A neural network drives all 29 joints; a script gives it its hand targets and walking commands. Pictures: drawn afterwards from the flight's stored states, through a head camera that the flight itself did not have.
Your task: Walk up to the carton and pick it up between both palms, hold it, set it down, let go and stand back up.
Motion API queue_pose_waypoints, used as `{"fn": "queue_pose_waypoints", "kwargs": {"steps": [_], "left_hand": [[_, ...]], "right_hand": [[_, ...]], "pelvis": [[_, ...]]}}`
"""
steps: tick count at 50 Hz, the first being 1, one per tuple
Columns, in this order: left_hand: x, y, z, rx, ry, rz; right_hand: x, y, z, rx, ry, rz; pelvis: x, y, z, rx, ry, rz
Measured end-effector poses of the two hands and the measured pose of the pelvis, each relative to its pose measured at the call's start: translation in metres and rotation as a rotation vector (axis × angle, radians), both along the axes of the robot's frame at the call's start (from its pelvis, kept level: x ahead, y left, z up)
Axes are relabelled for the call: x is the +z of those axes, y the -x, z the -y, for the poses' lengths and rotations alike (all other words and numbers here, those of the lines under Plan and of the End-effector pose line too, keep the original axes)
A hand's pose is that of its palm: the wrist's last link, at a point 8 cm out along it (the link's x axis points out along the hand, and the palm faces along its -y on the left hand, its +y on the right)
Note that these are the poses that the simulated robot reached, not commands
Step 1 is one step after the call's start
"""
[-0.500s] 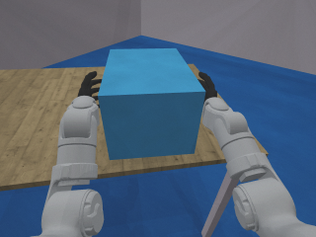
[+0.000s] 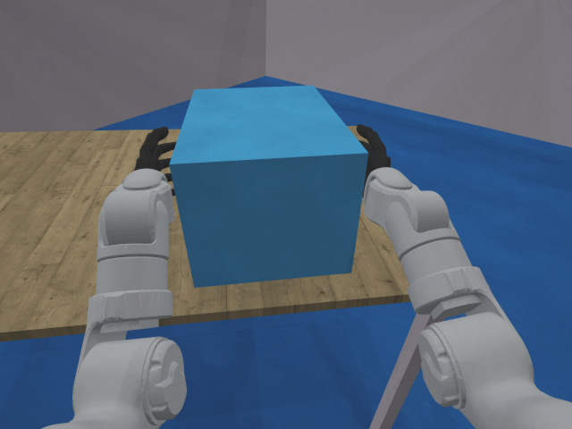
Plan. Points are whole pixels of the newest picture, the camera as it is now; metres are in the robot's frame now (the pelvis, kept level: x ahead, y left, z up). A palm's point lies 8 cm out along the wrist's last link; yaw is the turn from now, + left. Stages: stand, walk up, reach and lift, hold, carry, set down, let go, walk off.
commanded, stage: hold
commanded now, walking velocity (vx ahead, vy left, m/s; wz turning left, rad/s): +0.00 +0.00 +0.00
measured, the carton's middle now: (263, 170) +0.43 +0.01 +0.23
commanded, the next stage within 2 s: none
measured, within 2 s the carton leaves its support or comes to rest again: neither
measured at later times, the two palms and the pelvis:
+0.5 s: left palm (150, 175) +0.38 +0.16 +0.25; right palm (375, 170) +0.38 -0.14 +0.26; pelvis +0.00 +0.00 +0.00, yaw +0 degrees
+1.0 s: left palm (150, 175) +0.38 +0.16 +0.25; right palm (373, 171) +0.38 -0.14 +0.25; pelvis +0.01 +0.00 +0.00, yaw +0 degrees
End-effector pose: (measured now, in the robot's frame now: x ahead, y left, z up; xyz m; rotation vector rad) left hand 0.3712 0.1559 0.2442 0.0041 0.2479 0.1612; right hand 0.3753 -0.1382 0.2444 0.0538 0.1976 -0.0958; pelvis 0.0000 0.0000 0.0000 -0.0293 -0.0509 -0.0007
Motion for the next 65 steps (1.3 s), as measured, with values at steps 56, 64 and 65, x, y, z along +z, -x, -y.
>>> {"fn": "queue_pose_waypoints", "kwargs": {"steps": [56, 64, 65], "left_hand": [[0.006, -0.002, -0.002, -0.003, 0.015, 0.006], [0.005, 0.0, -0.001, -0.011, 0.015, 0.01], [0.005, 0.0, -0.001, -0.012, 0.016, 0.01]], "right_hand": [[0.007, -0.003, -0.002, 0.004, 0.011, -0.005], [0.009, 0.001, -0.001, -0.004, 0.007, -0.001], [0.009, 0.001, -0.001, -0.005, 0.002, -0.003]], "pelvis": [[0.001, -0.008, -0.002, -0.001, 0.004, -0.005], [0.001, -0.006, -0.002, 0.002, 0.005, -0.007], [0.001, -0.005, -0.002, 0.002, 0.005, -0.007]]}}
